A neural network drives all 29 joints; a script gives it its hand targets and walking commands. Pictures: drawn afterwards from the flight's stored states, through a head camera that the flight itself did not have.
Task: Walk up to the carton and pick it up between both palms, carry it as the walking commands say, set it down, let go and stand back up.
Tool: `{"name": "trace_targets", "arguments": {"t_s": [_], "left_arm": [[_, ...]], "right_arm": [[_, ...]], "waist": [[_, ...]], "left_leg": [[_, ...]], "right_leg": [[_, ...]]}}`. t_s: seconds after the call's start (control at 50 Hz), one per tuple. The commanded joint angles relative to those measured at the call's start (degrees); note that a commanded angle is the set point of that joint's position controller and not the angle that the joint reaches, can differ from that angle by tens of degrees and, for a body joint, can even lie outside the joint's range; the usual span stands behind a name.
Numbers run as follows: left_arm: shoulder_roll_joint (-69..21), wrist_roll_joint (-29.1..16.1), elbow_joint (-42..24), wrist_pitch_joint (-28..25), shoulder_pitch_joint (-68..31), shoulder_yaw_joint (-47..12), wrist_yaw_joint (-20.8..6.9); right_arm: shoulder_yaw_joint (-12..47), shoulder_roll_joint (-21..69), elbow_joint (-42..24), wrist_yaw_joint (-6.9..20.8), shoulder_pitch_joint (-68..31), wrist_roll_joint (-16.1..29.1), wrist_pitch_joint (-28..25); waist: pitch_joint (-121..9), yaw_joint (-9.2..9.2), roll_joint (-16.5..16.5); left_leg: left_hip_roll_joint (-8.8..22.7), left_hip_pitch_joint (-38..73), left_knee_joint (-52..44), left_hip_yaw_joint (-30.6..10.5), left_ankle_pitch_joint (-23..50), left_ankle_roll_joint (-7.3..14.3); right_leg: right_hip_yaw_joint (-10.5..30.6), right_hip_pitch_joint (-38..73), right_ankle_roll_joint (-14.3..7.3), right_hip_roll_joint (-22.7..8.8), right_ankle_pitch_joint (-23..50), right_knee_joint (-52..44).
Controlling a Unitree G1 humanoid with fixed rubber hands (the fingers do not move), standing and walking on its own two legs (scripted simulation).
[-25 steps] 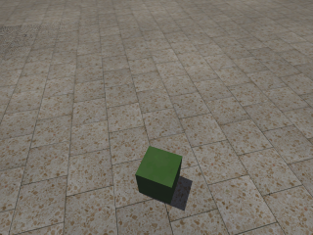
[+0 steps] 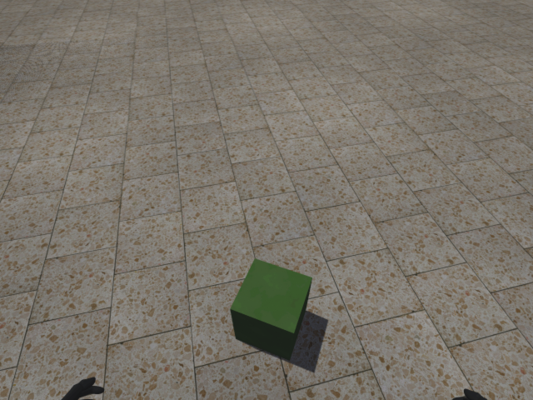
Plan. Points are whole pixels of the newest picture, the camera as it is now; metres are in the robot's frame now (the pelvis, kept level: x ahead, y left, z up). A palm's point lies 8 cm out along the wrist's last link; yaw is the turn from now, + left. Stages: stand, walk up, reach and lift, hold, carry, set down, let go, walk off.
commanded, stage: walk up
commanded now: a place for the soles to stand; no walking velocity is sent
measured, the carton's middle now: (272, 309) +0.57 +0.03 -0.62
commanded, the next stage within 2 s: none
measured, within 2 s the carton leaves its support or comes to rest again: neither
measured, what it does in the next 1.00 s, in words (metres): steps to the left: left foot, then right foot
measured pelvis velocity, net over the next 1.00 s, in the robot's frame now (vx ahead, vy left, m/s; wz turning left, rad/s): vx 0.04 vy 0.14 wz -0.07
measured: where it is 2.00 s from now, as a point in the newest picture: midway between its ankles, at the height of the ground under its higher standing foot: outside the picture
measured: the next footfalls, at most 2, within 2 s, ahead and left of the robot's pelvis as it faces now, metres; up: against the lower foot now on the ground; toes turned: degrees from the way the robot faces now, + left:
left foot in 0.60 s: +0.10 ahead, +0.22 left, +0.00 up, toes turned +2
right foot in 0.86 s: +0.11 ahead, -0.03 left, +0.00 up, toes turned -7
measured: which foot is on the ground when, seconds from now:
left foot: down 0.00-0.30, up 0.32-0.58, down 0.60-0.86, up 0.88-1.00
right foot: down 0.00-0.62, up 0.64-0.84, down 0.86-1.00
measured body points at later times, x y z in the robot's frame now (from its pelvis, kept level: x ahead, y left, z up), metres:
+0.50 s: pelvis -0.01 +0.04 +0.00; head +0.00 +0.03 +0.45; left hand +0.01 +0.39 -0.09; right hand +0.14 -0.26 -0.11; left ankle +0.03 +0.19 -0.68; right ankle +0.00 -0.10 -0.71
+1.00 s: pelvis +0.04 +0.14 -0.01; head +0.04 +0.13 +0.44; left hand +0.07 +0.51 -0.09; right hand +0.14 -0.16 -0.13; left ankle +0.09 +0.26 -0.68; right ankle +0.07 -0.02 -0.71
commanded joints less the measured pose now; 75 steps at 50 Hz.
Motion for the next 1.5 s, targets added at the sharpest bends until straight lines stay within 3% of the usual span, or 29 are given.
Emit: {"name": "trace_targets", "arguments": {"t_s": [0.0,0.26,0.28,0.3,0.32,0.36,0.44,0.5,0.58,0.6,0.62,0.64,0.68,0.76,0.82,0.84,0.86,0.88,0.92,0.96,1.04,1.06,1.08,1.1,1.16,1.26,1.34,1.4,1.48], "left_arm": [[10.06,0.13,1.45,0.05,-2.42,3.31,0.90],[9.15,-0.10,4.22,-0.20,-4.43,2.82,0.32],[16.70,-0.95,6.00,-1.91,12.33,5.88,2.55],[21.36,-0.44,8.30,-2.74,18.41,8.08,3.67],[23.28,-0.08,6.67,-3.54,19.38,9.15,4.64],[21.51,-0.59,4.49,-4.33,15.42,8.61,5.79],[18.86,0.00,1.61,-5.18,15.29,7.64,5.63],[21.51,0.33,-0.08,-4.67,13.86,7.96,5.53],[15.76,1.24,-1.65,-3.46,6.55,5.69,4.56],[11.45,0.35,-2.91,-3.03,7.18,4.30,4.48],[12.22,-0.02,-1.76,-2.46,5.27,4.56,5.06],[14.82,-0.31,-0.67,-2.34,7.81,5.39,5.31],[15.79,-1.41,1.64,-2.69,12.14,5.36,4.63],[14.87,-1.34,3.13,-3.27,15.09,5.61,3.01],[12.39,-0.89,6.86,-5.16,25.39,5.74,4.05],[16.04,-0.53,7.92,-5.21,31.20,7.40,4.97],[24.06,0.18,7.07,-4.95,32.75,9.43,6.02],[26.81,0.46,4.76,-4.99,25.80,8.79,6.32],[23.92,-0.39,2.62,-5.21,17.98,8.07,6.31],[22.41,-0.27,1.59,-5.13,16.31,7.59,6.04],[18.67,0.24,-0.28,-3.90,8.80,5.11,4.65],[13.86,0.36,-0.60,-3.09,7.79,3.23,4.76],[6.55,-0.23,-1.50,-2.50,8.89,1.55,5.18],[10.84,-0.41,-0.83,-1.65,8.06,2.84,5.68],[14.55,-0.67,3.56,-1.19,13.10,4.20,5.07],[11.27,-0.17,3.22,-2.41,11.83,3.74,3.22],[10.39,-0.37,4.83,-3.03,13.67,3.46,3.37],[18.13,-0.09,2.61,-2.60,8.58,4.59,3.45],[12.33,-0.99,1.84,-0.58,2.33,2.08,2.99]], "right_arm": [[-3.56,-13.16,2.66,-0.27,-2.04,-0.47,-0.86],[-2.93,-12.41,5.39,0.12,-2.80,-0.73,-1.01],[-5.91,-16.89,-3.51,2.75,-6.89,-3.95,1.60],[-5.54,-14.05,-5.02,4.05,-9.59,-4.07,3.13],[-4.74,-12.54,-6.54,4.47,-10.80,-4.34,3.75],[-5.57,-13.71,-5.91,5.13,-11.23,-4.32,4.06],[-6.39,-12.93,-4.15,5.96,-7.53,-3.68,4.32],[-7.26,-14.24,-4.32,6.70,-10.13,-3.83,4.88],[-9.46,-15.95,1.62,6.85,5.27,-4.32,4.48],[-10.92,-22.79,1.78,6.27,8.39,-4.77,4.28],[-10.91,-24.74,0.24,5.66,5.91,-4.46,4.28],[-10.15,-23.83,-1.36,5.35,0.53,-3.93,4.34],[-8.64,-19.57,-1.40,4.76,-2.98,-2.68,3.72],[-8.07,-18.64,-2.80,4.83,-2.26,-3.04,3.74],[-7.28,-15.04,-4.34,5.21,-4.55,-3.04,4.83],[-6.24,-12.22,-5.32,5.29,-3.65,-3.43,5.10],[-5.18,-8.32,-7.99,5.04,-6.97,-3.41,4.76],[-6.41,-13.25,-8.34,4.50,-12.67,-3.81,4.99],[-7.54,-17.29,-5.65,5.00,-8.86,-2.94,4.43],[-7.61,-16.58,-3.81,5.44,-4.59,-2.73,3.56],[-8.02,-14.20,1.72,4.44,4.69,-2.07,3.20],[-9.02,-15.38,4.62,3.54,10.51,-2.58,3.04],[-9.72,-21.07,5.41,2.95,13.10,-3.53,3.02],[-9.84,-23.85,2.12,2.78,5.94,-2.39,2.50],[-8.01,-19.03,1.22,2.00,-1.97,-1.18,2.09],[-7.20,-17.25,1.12,2.12,0.65,-1.85,1.56],[-5.57,-14.57,0.77,1.83,-1.24,0.05,1.75],[-5.26,-12.09,-0.03,1.34,-4.29,0.97,2.29],[-5.79,-15.50,2.84,1.06,-1.30,-0.48,1.87]], "waist": [[-6.78,-1.32,1.31],[-8.29,-1.56,2.56],[-7.27,2.09,7.21],[-2.66,4.68,-3.08],[-2.39,5.69,-2.11],[0.75,2.74,7.71],[-2.68,0.32,-2.55],[0.60,0.59,-5.58],[3.34,-7.94,-2.48],[3.75,-9.38,15.75],[6.74,-9.27,19.19],[7.94,-6.83,12.54],[10.26,-2.39,9.67],[8.48,-3.15,14.60],[-0.65,2.07,6.82],[-3.91,5.13,-1.14],[-1.07,7.35,-12.05],[3.30,6.12,-4.03],[7.78,1.88,0.80],[2.13,-0.42,-6.37],[-0.73,-6.26,-7.87],[-1.13,-9.00,0.18],[2.91,-8.96,18.73],[6.68,-7.14,13.26],[11.97,-1.28,6.82],[4.51,-2.97,10.39],[-3.65,0.45,9.36],[-3.99,-0.97,-3.43],[-1.48,-3.45,1.84]], "left_leg": [[4.66,6.95,-6.06,-5.05,19.05,4.44],[4.69,9.15,-11.36,-5.53,14.69,3.79],[3.35,-1.83,-2.28,-3.26,-1.65,4.49],[-0.04,-20.61,9.37,-2.24,-9.72,2.92],[3.57,-28.48,16.68,-7.53,-7.76,1.95],[5.42,-28.30,21.30,-11.70,-2.63,0.75],[4.28,-17.47,16.73,-8.91,-4.95,0.10],[3.82,-10.56,10.41,-6.77,-7.50,0.80],[-1.02,16.60,-0.68,-2.95,-10.76,2.95],[8.15,16.33,-20.00,-25.11,-35.29,7.36],[14.76,9.90,-33.33,-38.74,-48.63,10.25],[16.60,4.87,-34.31,-40.64,-48.14,12.98],[15.66,1.78,-29.93,-33.27,-38.94,14.17],[13.86,0.06,-24.64,-19.99,-19.54,14.65],[9.36,-4.61,-8.56,-10.80,-12.38,12.32],[5.12,-14.53,4.21,-4.82,-15.96,7.90],[-1.52,-28.74,17.74,0.65,-14.25,2.71],[1.47,-30.36,23.17,-10.25,-11.71,1.69],[3.72,-27.64,25.41,-11.52,-5.31,1.16],[3.98,-19.83,19.39,-9.57,-7.03,1.60],[-0.26,9.04,3.97,-2.11,-3.48,2.70],[-1.00,20.80,-0.82,-5.84,-2.31,2.55],[10.59,13.58,-22.15,-29.69,-21.35,4.05],[18.37,4.59,-33.69,-44.86,-34.05,6.68],[15.80,0.98,-28.38,-33.02,-29.91,7.05],[15.90,7.49,-17.45,-18.08,5.31,13.73],[13.50,7.83,-5.52,-8.03,28.95,8.74],[1.56,0.58,3.13,-1.93,0.38,2.04],[8.33,9.60,-13.99,-10.73,-10.47,4.53]], "right_leg": [[9.00,5.79,-1.91,-6.88,11.74,-11.05],[9.13,6.17,-1.32,-7.52,6.76,-15.39],[17.35,13.90,-4.70,-11.12,-2.86,-17.13],[32.28,24.22,-9.29,-18.43,-10.20,-23.64],[39.64,27.83,-12.21,-24.94,-8.70,-26.39],[36.14,23.80,-12.35,-24.14,5.31,-23.66],[21.57,16.89,-10.91,-18.21,23.89,-16.51],[22.86,3.95,-11.30,-18.33,0.91,-17.03],[10.92,-24.83,-5.69,-9.69,-19.30,-4.74],[5.17,-31.76,-2.16,-0.23,-20.50,11.11],[5.90,-31.78,-0.52,4.08,-13.50,29.40],[10.22,-29.02,0.41,2.53,-9.24,33.34],[8.17,-24.50,0.93,-1.29,-4.06,29.51],[4.33,-8.01,1.34,-2.35,-10.36,10.28],[1.85,14.81,0.36,2.32,2.40,-10.86],[9.56,25.76,-1.14,-1.35,1.87,-13.39],[40.36,25.37,-8.64,-16.74,-19.60,-24.07],[54.65,14.93,-13.41,-22.39,-30.06,-28.82],[46.10,11.68,-13.79,-18.74,-23.68,-23.31],[34.49,9.75,-11.85,-16.24,-6.95,-16.73],[19.79,-12.83,-8.47,-10.61,5.45,-6.09],[13.27,-24.08,-4.63,-5.96,3.71,6.47],[7.73,-29.54,-0.98,5.16,-8.03,22.87],[13.55,-27.44,0.74,6.32,-9.75,29.06],[13.10,-23.58,0.74,0.51,-0.55,29.31],[6.28,-9.36,1.05,-0.28,-7.76,10.34],[5.45,3.63,-1.53,1.80,10.59,-5.96],[29.38,2.02,-9.66,-9.83,21.11,-9.28],[16.02,-9.52,-3.68,-2.36,11.55,0.13]]}}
